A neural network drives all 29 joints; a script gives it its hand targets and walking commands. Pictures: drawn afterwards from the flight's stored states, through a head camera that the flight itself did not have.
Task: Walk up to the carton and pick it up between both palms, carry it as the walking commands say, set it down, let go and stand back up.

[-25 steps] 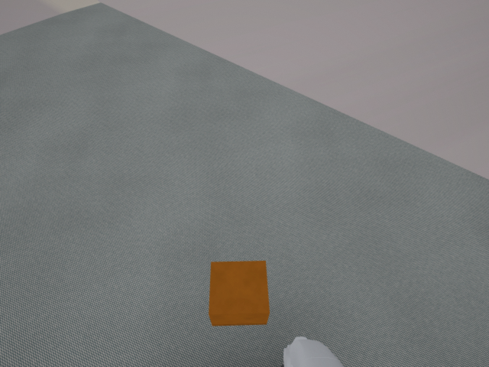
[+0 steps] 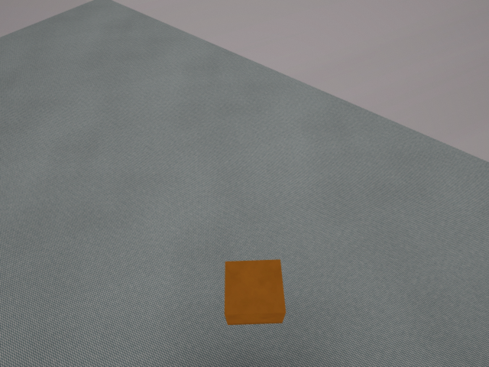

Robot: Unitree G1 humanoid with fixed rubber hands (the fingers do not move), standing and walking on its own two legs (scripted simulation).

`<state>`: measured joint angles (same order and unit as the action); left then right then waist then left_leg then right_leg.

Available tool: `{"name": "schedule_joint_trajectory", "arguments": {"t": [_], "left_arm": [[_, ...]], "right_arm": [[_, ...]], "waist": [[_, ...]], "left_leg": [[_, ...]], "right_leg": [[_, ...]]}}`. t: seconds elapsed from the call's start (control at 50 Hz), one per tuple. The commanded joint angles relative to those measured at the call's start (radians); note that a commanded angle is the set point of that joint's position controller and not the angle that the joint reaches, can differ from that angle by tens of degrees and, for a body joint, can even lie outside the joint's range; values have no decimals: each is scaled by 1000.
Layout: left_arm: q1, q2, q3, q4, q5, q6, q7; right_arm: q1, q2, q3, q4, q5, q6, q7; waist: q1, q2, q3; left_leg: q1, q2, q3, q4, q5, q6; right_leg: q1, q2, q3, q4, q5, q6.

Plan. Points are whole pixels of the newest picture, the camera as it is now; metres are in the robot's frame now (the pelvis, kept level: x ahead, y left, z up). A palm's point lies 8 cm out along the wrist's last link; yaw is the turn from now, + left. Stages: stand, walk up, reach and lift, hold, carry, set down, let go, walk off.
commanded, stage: walk up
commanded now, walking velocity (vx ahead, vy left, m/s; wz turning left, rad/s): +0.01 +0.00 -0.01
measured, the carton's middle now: (253, 292) +0.43 +0.02 -0.69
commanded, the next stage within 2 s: stand in 0.78 s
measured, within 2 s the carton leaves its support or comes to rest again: neither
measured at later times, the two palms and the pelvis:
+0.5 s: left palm out of the picture +0.06 +0.22 -0.14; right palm out of the picture +0.11 -0.22 -0.16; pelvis +0.06 +0.01 +0.00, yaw +0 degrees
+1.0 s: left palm out of the picture +0.07 +0.22 -0.15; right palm out of the picture +0.10 -0.23 -0.14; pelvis +0.07 +0.01 +0.00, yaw -1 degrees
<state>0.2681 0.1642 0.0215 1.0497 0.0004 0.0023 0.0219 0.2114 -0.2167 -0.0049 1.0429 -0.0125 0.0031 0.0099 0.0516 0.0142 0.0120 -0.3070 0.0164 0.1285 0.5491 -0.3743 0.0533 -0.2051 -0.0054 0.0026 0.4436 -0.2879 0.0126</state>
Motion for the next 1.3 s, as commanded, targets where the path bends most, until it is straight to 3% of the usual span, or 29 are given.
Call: {"name": "schedule_joint_trajectory", "arguments": {"t": [0.0, 0.02, 0.04, 0.08, 0.12, 0.14, 0.18, 0.28, 0.32, 0.36, 0.42, 0.5, 0.54, 0.58, 0.7, 0.8, 0.86, 0.9, 0.94, 1.0, 1.02, 1.04, 1.06, 1.08, 1.12, 1.16, 1.18, 1.2, 1.28], "left_arm": [[22, 14, 18, -3, 35, -25, 14], [42, 38, 17, 19, 19, -7, 16], [63, 48, 8, 31, 13, -4, 19], [39, 33, 4, 35, 25, 10, 20], [59, 26, 1, 53, 18, 13, 21], [60, 19, 1, 53, 14, 19, 14], [55, 20, -3, 67, 19, 28, 25], [81, 16, -20, 87, 22, 22, 27], [107, 29, -29, 92, 18, 8, 29], [71, 64, -28, 97, 20, -5, 26], [55, 58, -25, 92, 23, -21, 32], [77, 46, -31, 98, 31, -34, 38], [56, 56, -26, 89, 21, -37, 43], [84, 31, -28, 90, 21, -38, 40], [90, 29, -24, 80, 16, -32, 38], [87, 27, -20, 73, 13, -22, 35], [71, 37, -19, 73, 12, -22, 33], [85, 32, -20, 85, 17, -19, 34], [104, 34, -20, 82, 17, -21, 34], [86, 60, -19, 86, 18, -26, 30], [-265, 165, -43, -265, -86, -6, 36], [-615, 155, -31, -559, -59, 57, 43], [-549, 124, -21, -482, -48, 141, 41], [-521, 121, -42, -472, -75, 197, 45], [-435, 112, -74, -526, -119, 332, 41], [-319, 124, -97, -516, -151, 443, 24], [-258, 107, -113, -520, -157, 476, 17], [-206, 89, -129, -509, -140, 485, 12], [-176, 72, -101, -527, -71, 456, -7]], "right_arm": [[158, -102, -43, -11, -12, -46, -40], [113, -77, -38, 2, 2, -47, -40], [110, -73, -35, -3, 3, -51, -41], [121, -46, -21, 15, 0, -42, -43], [146, -51, -33, 26, 6, -37, -51], [138, -51, -26, 34, 9, -32, -51], [96, -47, -32, 21, 9, -27, -52], [44, -56, -45, 8, 15, -7, -48], [57, -41, -39, 3, 9, -5, -46], [82, -31, -30, 2, 8, -1, -44], [114, -14, -28, 18, 7, -5, -52], [81, -38, -37, 9, 5, -16, -47], [102, -41, -41, 9, 6, -17, -49], [102, -22, -37, 18, 7, -15, -48], [127, -20, -25, 31, 4, -16, -56], [133, -8, -24, 38, 3, -10, -55], [127, -19, -29, 31, 1, -8, -58], [102, -24, -31, 32, 3, -9, -60], [119, -15, -31, 29, -1, -13, -53], [106, -35, -33, 38, 0, -8, -57], [-245, -138, 31, -312, 123, 6, -58], [-595, -100, 55, -557, 117, 70, -64], [-509, -91, 73, -496, 84, 151, -57], [-440, -107, 46, -463, 81, 201, -57], [-326, -136, 17, -492, 60, 340, -29], [-197, -97, -5, -462, 52, 459, -17], [-144, -97, -47, -461, 40, 482, -21], [-98, -69, -47, -452, 31, 496, -18], [-89, -48, -98, -502, -24, 470, -3]], "waist": [[-73, 127, 7], [-68, 85, -16], [-74, 126, -7], [-77, 145, 55], [-69, 105, 19], [-60, 166, 52], [-54, 151, 79], [-24, 113, 137], [-19, 49, 106], [-43, -99, 92], [-45, -181, 50], [-38, -121, 11], [-40, -191, -26], [-41, -105, -7], [-42, -17, -29], [-45, 4, 4], [-44, -69, 29], [-39, -8, 54], [-40, -79, 20], [-44, -64, 15], [-103, -9, -107], [-87, 26, -104], [-32, -11, -59], [-82, -7, -58], [-76, 63, -60], [-58, -7, -166], [-93, 4, -229], [-80, -14, -239], [-64, -44, -252]], "left_leg": [[247, 373, -322, -250, 896, 40], [252, 345, -245, -224, 1016, 46], [297, 350, -244, -247, 1046, 80], [278, 282, -179, -229, 999, 55], [299, 289, -180, -193, 1089, 29], [256, 274, -180, -205, 1089, 6], [216, 265, -164, -216, 991, 55], [177, 194, -102, -225, 636, 40], [167, 154, -109, -188, 472, 23], [209, 104, -106, -190, 309, -3], [238, 95, -114, -196, 297, -9], [292, 102, -109, -200, 348, -16], [293, 113, -120, -209, 356, -13], [295, 100, -96, -207, 356, -21], [303, 125, -90, -192, 498, -11], [294, 134, -88, -211, 461, -6], [263, 150, -118, -225, 432, 1], [239, 143, -99, -223, 418, 6], [242, 138, -99, -202, 401, 2], [276, 131, -81, -191, 382, -7], [-157, 64, -130, -81, 60, -36], [-180, 53, -117, -52, 40, -43], [-199, 63, -125, -47, 51, -9], [-228, 96, -147, -52, -20, -12], [-249, 108, -166, -40, 87, -20], [-154, 53, -172, 51, 352, -26], [-94, 46, -183, 83, 511, -40], [-105, 48, -213, 102, 619, -42], [-193, 23, -241, 153, 691, -18]], "right_leg": [[-214, -41, 19, 282, -284, 17], [-168, -51, 35, 284, -246, 28], [-176, -47, 3, 274, -208, 27], [-176, -52, -8, 286, -220, 23], [-143, -43, 1, 242, -174, 21], [-125, -43, -2, 264, -178, 26], [-114, -44, -28, 246, -146, 31], [-79, -37, -49, 65, 57, 14], [-15, -72, -1, -23, 297, -2], [-34, -101, 70, -55, 440, -34], [-25, -111, 105, -67, 437, -64], [-10, -93, 102, -69, 477, -57], [15, -99, 110, -65, 519, -66], [11, -99, 110, -63, 537, -67], [7, -80, 80, -20, 457, -66], [-38, -69, 54, -23, 371, -67], [-32, -65, 53, -42, 364, -63], [-32, -69, 41, -30, 366, -61], [-13, -78, 47, -36, 398, -63], [-49, -81, 55, -34, 425, -70], [-170, -24, 3, 99, 10, -62], [-185, -42, 1, 115, -50, -86], [-203, -45, 2, 117, -43, -92], [-200, -37, 8, 151, -16, -84], [-192, -16, 1, 215, 49, -59], [-176, -7, 31, 216, 219, -68], [-165, -3, 40, 222, 323, -64], [-195, 0, 42, 245, 391, -60], [-274, 12, 55, 310, 468, -57]]}}
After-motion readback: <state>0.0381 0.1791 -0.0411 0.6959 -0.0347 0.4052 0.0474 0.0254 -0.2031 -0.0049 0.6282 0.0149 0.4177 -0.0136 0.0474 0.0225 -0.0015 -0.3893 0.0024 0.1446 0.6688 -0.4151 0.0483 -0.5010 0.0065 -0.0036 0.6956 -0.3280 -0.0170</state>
